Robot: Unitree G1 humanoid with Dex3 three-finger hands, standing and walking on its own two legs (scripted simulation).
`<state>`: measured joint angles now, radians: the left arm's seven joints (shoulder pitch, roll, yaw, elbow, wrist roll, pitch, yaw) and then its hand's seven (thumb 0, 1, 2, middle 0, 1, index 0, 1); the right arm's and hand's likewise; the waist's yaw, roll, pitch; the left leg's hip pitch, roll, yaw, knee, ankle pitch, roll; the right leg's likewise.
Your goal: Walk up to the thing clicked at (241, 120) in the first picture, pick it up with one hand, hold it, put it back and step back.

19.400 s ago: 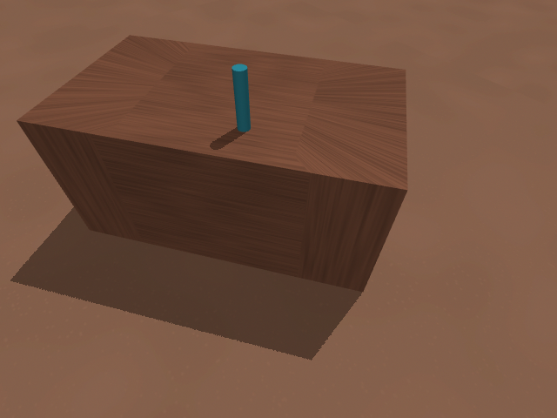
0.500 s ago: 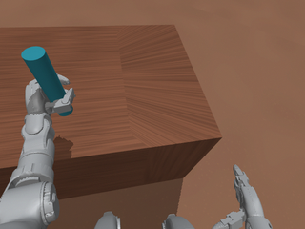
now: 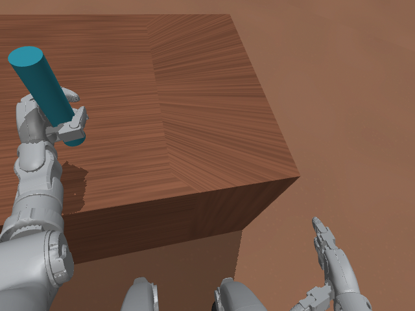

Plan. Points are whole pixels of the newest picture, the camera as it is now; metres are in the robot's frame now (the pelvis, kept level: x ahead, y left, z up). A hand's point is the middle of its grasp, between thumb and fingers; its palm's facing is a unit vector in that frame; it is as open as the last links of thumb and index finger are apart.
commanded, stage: lower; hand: left
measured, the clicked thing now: (55, 105) +0.47 +0.23 +0.08
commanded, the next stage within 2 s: loosen in 1.14 s
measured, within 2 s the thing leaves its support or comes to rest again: rests again in 0.88 s
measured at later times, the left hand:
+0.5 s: hand (78, 129) +0.49 +0.22 -0.01, palm faces +0.21 -0.98 +0.00, open 5.7 cm
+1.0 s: hand (83, 136) +0.49 +0.22 -0.04, palm faces +0.20 -0.98 +0.00, open 5.7 cm
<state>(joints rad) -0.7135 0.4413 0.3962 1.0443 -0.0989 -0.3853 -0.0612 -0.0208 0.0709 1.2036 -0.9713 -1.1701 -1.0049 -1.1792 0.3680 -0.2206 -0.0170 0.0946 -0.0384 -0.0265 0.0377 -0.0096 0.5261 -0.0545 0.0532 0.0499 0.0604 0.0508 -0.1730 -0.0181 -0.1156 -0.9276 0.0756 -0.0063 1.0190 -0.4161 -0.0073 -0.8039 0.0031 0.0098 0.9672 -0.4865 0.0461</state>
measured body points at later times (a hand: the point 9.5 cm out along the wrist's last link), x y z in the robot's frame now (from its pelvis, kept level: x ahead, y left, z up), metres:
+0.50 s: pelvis +0.00 +0.00 -0.03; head +0.13 +0.05 +0.40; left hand +0.47 +0.27 -0.01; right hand +0.16 -0.25 -0.02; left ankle +0.03 +0.12 -0.67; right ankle -0.01 -0.15 -0.67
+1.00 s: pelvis -0.01 +0.00 -0.05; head +0.14 +0.06 +0.38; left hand +0.47 +0.27 -0.04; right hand +0.15 -0.26 -0.03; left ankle +0.03 +0.12 -0.67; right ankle -0.01 -0.15 -0.67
